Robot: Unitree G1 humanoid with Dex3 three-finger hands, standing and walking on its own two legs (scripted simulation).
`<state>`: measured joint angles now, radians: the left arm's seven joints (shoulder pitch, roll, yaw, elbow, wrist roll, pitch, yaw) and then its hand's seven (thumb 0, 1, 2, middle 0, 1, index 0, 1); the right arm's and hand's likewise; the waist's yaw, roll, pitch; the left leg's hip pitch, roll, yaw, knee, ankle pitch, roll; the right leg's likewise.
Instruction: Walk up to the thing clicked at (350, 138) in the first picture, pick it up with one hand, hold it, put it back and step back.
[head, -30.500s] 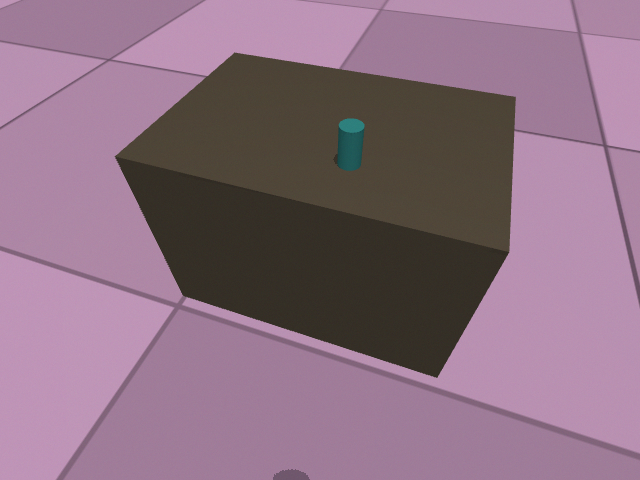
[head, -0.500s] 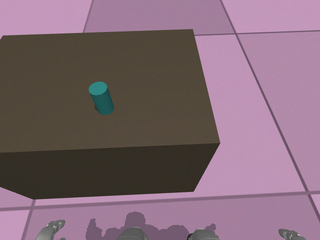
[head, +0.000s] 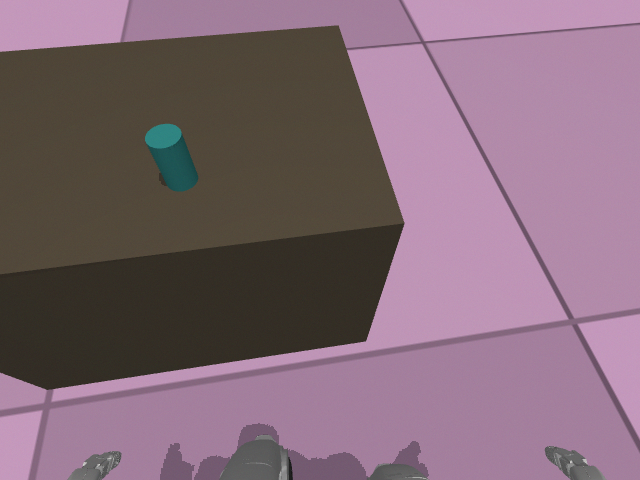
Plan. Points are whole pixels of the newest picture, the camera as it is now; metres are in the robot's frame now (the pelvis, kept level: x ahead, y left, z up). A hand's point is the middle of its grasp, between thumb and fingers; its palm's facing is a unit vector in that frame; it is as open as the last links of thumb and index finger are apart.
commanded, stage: step back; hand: left
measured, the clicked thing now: (173, 159) +0.61 +0.29 -0.05
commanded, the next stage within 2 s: none
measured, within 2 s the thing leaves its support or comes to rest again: neither
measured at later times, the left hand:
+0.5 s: hand out of the picture -0.03 +0.27 -0.14, palm faces +0.10 -0.94 -0.33, open 7.4 cm
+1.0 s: hand out of the picture -0.23 +0.21 -0.11, palm faces +0.07 -0.90 -0.43, open 7.4 cm
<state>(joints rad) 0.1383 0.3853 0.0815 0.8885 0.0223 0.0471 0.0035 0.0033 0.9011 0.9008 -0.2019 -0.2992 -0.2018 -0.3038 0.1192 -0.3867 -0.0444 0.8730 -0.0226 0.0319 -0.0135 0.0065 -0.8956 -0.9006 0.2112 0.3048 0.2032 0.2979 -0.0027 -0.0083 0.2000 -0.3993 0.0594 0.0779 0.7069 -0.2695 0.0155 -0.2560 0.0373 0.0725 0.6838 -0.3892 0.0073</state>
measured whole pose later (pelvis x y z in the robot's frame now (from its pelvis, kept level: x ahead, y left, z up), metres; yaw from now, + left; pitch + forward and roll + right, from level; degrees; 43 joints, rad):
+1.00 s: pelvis -0.29 -0.06 +0.02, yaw +3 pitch -2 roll +2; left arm 0.21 0.35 0.08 0.85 0.04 0.06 -0.01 0.01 0.90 0.90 -0.21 -0.30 -0.21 -0.30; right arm 0.20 -0.42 -0.05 0.88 -0.01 0.05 -0.02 0.01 -0.90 -0.90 0.21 0.30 0.20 0.30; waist 0.03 0.02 0.11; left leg -0.49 -0.12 -0.15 1.14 -0.44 -0.01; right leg -0.31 -0.02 0.02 0.60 -0.26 -0.02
